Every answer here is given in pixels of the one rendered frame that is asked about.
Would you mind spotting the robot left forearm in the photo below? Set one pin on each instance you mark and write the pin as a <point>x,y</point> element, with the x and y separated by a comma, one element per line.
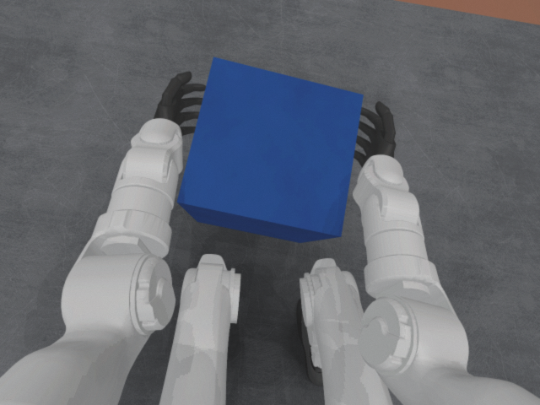
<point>138,216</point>

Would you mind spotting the robot right shin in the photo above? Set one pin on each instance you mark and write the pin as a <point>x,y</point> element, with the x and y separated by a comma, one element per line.
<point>349,279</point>

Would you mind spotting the left robot upper arm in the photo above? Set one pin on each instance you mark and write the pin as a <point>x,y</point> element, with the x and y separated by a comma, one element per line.
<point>111,305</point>

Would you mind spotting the carton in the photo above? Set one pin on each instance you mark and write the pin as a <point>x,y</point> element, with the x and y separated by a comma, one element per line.
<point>271,154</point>

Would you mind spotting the left robot hand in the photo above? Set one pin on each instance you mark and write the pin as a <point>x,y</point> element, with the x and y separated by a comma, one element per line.
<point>172,104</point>

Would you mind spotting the right robot upper arm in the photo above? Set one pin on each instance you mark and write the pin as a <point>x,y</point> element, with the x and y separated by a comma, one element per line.
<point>420,351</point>

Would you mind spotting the right robot hand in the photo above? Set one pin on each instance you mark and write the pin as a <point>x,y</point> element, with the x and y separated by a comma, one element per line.
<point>381,138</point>

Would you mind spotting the robot right forearm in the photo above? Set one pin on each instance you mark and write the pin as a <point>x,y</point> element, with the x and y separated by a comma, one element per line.
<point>393,236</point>

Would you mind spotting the right robot foot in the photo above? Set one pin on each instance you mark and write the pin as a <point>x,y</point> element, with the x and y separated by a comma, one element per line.
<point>313,373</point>

